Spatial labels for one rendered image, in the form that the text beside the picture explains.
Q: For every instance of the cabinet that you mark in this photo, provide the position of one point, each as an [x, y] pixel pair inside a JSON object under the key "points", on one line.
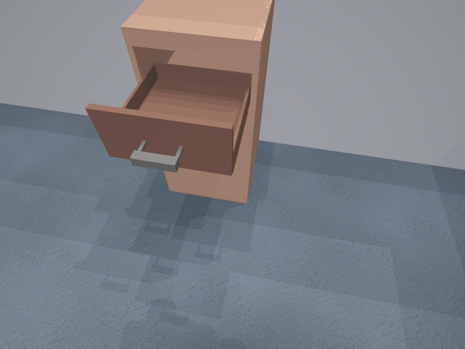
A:
{"points": [[229, 35]]}

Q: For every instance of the drawer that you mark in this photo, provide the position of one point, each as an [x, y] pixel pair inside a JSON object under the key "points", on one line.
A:
{"points": [[202, 109]]}

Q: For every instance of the handle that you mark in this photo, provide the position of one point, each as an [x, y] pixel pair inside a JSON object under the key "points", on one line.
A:
{"points": [[154, 160]]}

